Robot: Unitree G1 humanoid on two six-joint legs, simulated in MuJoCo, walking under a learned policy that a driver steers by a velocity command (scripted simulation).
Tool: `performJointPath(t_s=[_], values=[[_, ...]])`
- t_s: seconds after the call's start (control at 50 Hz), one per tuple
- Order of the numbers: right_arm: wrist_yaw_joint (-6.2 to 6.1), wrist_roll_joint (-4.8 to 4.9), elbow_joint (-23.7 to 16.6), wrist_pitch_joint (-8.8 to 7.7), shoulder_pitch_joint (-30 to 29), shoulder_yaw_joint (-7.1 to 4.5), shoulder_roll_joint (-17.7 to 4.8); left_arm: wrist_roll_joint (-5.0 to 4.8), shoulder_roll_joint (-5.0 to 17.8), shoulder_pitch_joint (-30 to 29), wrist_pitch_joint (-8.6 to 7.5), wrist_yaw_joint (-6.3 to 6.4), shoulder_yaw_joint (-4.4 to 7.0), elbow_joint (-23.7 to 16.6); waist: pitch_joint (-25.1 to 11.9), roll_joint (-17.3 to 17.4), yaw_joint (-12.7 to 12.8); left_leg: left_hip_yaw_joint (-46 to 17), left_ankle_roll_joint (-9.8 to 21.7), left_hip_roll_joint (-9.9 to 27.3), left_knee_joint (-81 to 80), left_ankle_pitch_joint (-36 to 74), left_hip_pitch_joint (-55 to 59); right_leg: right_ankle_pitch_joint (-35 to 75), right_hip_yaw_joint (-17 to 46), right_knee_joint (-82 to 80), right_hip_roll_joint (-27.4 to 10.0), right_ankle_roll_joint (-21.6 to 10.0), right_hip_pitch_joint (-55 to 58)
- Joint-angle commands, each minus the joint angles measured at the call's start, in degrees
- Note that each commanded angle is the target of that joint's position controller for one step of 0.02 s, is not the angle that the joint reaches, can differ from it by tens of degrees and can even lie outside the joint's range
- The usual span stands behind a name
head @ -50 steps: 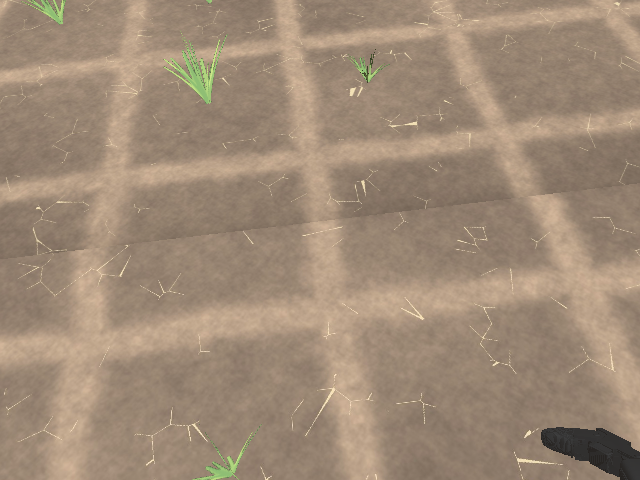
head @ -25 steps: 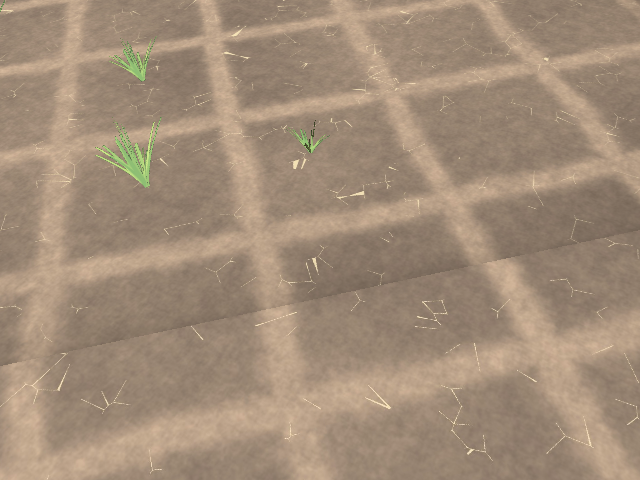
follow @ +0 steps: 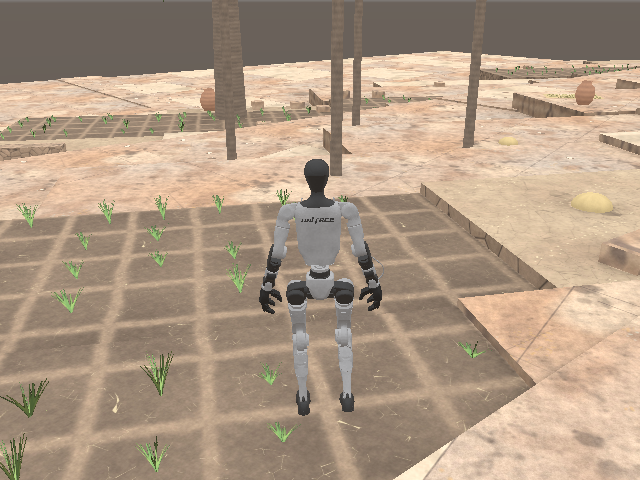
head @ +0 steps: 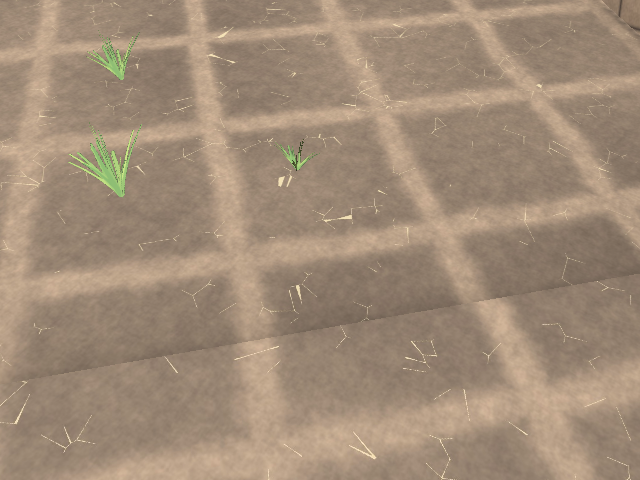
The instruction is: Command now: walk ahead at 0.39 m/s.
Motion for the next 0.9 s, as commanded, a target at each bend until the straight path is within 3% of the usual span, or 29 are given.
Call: performJointPath(t_s=[0.02, 0.04, 0.08, 0.18, 0.24, 0.3, 0.34, 0.36, 0.38, 0.4, 0.42, 0.44, 0.46, 0.48, 0.5, 0.52, 0.54, 0.56, 0.6, 0.68, 0.74, 0.82, 0.88, 0.9], values=[[0.41, -0.36, -0.1, -1.12, 7.1, -0.49, -6.4, -0.53, 4.8, -7.0, -2.74, -0.53, 0.89, -6.1, 3.9, 5.7, -2.3, -26.1, 10.0, 19.0, -17.7, 8.5, 21.1, 6.2, 2.5, 12.7, -4.6, -2.6, -32.3], [0.57, -0.44, -0.4, -0.99, 6.3, 0.13, -5.0, 0.15, 5.4, -8.2, -2.66, -0.60, 1.35, -6.3, 4.0, 4.7, -1.8, -21.3, 8.3, 17.1, -18.1, 15.5, 19.4, 9.9, 1.7, 9.9, -6.0, -2.7, -30.6], [0.31, -0.79, -0.1, -0.21, 7.9, 0.62, -4.3, 0.64, 3.7, -8.7, -2.01, -1.15, 1.27, -6.6, 3.0, 5.9, -1.4, -15.5, 7.4, 14.6, -19.1, 23.5, 17.0, 13.5, -0.5, 5.7, -6.3, -1.4, -26.7], [-1.39, -1.14, -0.7, 0.62, 8.6, 0.37, -7.4, 0.76, 0.6, -19.8, -1.29, -1.43, -0.25, -11.2, 6.5, 5.4, -3.0, -8.3, 7.0, 11.5, -23.5, 25.7, 9.1, 24.7, -4.2, -14.4, -4.0, 1.0, -21.0], [-1.56, -0.54, 0.4, 0.57, 12.1, 0.03, -7.7, 0.37, 1.3, -24.3, -1.28, -2.11, -0.63, -13.0, 8.0, 6.0, -4.2, -7.1, 7.2, 12.5, -25.0, 23.6, 9.6, 28.8, -5.1, -21.1, -2.6, 0.4, -17.7], [-1.63, 0.00, 1.0, 0.95, 12.9, -0.51, -7.7, 0.15, 2.6, -26.2, -1.63, -2.96, -0.51, -14.6, 8.2, 5.9, -2.9, -6.5, 6.5, 15.2, -22.4, 28.5, 15.9, 27.5, -3.7, -24.9, -2.5, -2.0, -18.0], [-1.71, -0.23, 0.4, 1.40, 11.3, -1.18, -9.1, 0.30, 5.0, -22.4, -1.83, -3.21, 0.51, -14.1, 4.3, 7.0, 0.3, -5.7, 5.4, 16.0, -16.3, 44.1, 19.2, 24.4, -4.6, -25.1, -0.5, -3.9, -11.6], [-1.71, -0.43, 0.1, 1.85, 10.5, -1.46, -9.6, 0.36, 6.7, -17.1, -1.74, -3.00, 1.46, -12.8, 0.2, 8.1, 3.4, -4.8, 4.7, 15.5, -9.7, 54.1, 19.7, 22.8, -5.8, -24.6, 1.4, -5.2, -4.5], [-1.70, -0.71, -0.4, 2.39, 9.7, -1.21, -8.8, 0.29, 8.8, -7.5, -1.47, -2.57, 2.78, -9.8, -5.2, 7.9, 8.1, -3.2, 3.1, 13.1, 1.5, 57.7, 16.3, 23.2, -6.6, -25.0, 2.6, -6.8, 7.8], [-1.57, -1.44, -1.7, 2.52, 9.8, -0.45, -7.2, 0.93, 11.9, 3.1, -1.14, -1.97, 3.75, -7.4, -12.5, 3.5, 11.4, -2.3, 1.7, 10.4, 18.6, 42.3, 2.7, 21.7, 3.7, -23.0, -6.4, -10.1, 26.2], [-0.67, -1.10, -1.8, 1.43, 18.0, 1.97, 1.8, 1.68, 15.2, 7.4, -1.04, -2.30, 4.13, -5.9, -22.9, -12.3, 6.4, -3.6, -1.8, -1.6, 41.1, -3.5, -18.4, 6.7, 33.9, -30.5, -21.6, -20.4, 44.6], [-0.21, 0.40, -1.6, -0.31, 13.5, 0.84, -3.2, 1.35, 9.6, 6.0, -1.10, -2.44, 2.57, -5.9, -20.8, -8.6, 8.4, -11.8, -0.5, -1.1, 49.2, -13.4, -24.8, 0.4, 42.0, -38.6, -21.4, -19.1, 41.5], [-0.12, 2.02, -4.3, -1.33, 7.3, -0.29, -6.8, 1.17, 7.8, -0.3, -1.52, -2.33, 1.80, -6.8, -10.0, -7.3, 6.8, -10.4, 0.6, 2.0, 50.6, -9.7, -29.3, 2.6, 33.1, -40.2, -19.8, -16.2, 32.2], [-0.57, 2.13, -5.2, -1.75, 4.0, -0.38, -7.3, 1.49, 6.1, -5.5, -1.99, -2.45, 1.15, -8.0, -5.3, -1.6, 4.8, -9.3, 0.9, 5.3, 47.7, -4.0, -27.0, 8.9, 25.4, -41.9, -17.8, -14.6, 22.5], [-1.09, 1.32, -5.2, -1.50, 3.0, -0.85, -6.7, 2.10, 4.6, -8.2, -2.46, -2.79, 0.70, -8.1, -2.1, 0.6, 2.7, -8.4, 0.8, 7.2, 44.0, -0.6, -24.2, 15.2, 19.5, -43.3, -15.5, -13.5, 14.8], [-1.29, 0.68, -4.8, -0.69, 4.8, -1.07, -5.7, 2.67, 3.5, -9.3, -2.84, -2.97, 0.31, -8.0, -1.9, -0.8, 0.5, -9.0, 0.8, 9.0, 41.3, 1.4, -20.1, 17.6, 15.3, -44.7, -13.6, -12.6, 10.3], [-1.39, 0.49, -4.6, 0.12, 6.0, -1.04, -4.2, 2.64, 3.0, -9.1, -2.89, -3.17, 0.17, -7.5, -1.6, -1.5, -0.4, -8.8, 0.6, 9.5, 39.4, 1.9, -18.0, 18.0, 13.5, -46.0, -12.7, -12.7, 7.8], [-1.49, 0.44, -4.6, 0.77, 6.4, -1.01, -3.2, 2.43, 3.3, -8.1, -2.90, -3.10, 0.17, -6.9, -0.9, -1.7, -1.0, -8.3, 0.2, 9.9, 37.3, 1.7, -17.6, 18.3, 11.8, -47.2, -12.3, -13.1, 5.8], [-1.72, 0.16, -6.1, 1.58, 2.9, -1.23, -3.4, 2.39, 5.3, -5.8, -2.94, -2.35, 0.52, -6.0, 1.5, -1.6, -0.9, -7.6, -1.0, 10.7, 32.3, 4.6, -20.7, 17.6, 9.8, -49.5, -12.2, -13.7, 3.8], [-1.59, -1.03, -10.1, 1.14, -7.5, -1.54, -4.1, 1.97, 7.2, -0.4, -2.33, -0.68, 0.97, -4.8, 3.7, -0.6, 1.5, -7.1, -3.2, 10.0, 17.0, 17.4, -26.9, 18.9, 8.5, -50.3, -11.1, -12.7, 6.5], [-0.99, -0.70, -11.7, 0.49, -13.8, -1.13, -3.2, 1.37, 7.9, 3.1, -1.80, -0.10, 1.23, -4.1, 3.9, -0.9, 3.5, -5.7, -4.2, 7.2, 6.7, 23.8, -23.8, 20.5, 6.4, -48.9, -9.5, -11.1, 7.2], [0.31, -0.04, -14.4, -0.39, -20.3, -0.76, -3.6, 0.65, 8.0, 6.7, -1.00, 0.33, 1.55, -3.0, 4.4, -1.4, 5.0, -6.1, -4.4, 5.2, -0.6, 23.0, -21.4, 20.3, 8.3, -44.6, -10.9, -10.4, 11.0], [0.76, 0.35, -14.8, -1.29, -18.1, -1.54, -6.5, 0.60, 9.1, 6.2, -0.16, 0.79, 2.29, -3.4, 2.8, -3.8, 2.6, -6.8, -3.2, 4.4, -3.6, 17.3, -15.4, 21.1, 11.6, -39.8, -12.8, -9.0, 13.7], [0.68, 0.42, -14.0, -1.52, -14.4, -2.09, -7.7, 0.60, 8.8, 5.6, 0.15, 0.84, 2.30, -3.7, 1.3, -4.4, 0.4, -6.1, -2.4, 4.0, -4.7, 15.3, -10.5, 23.7, 11.7, -36.5, -12.2, -8.2, 13.6]])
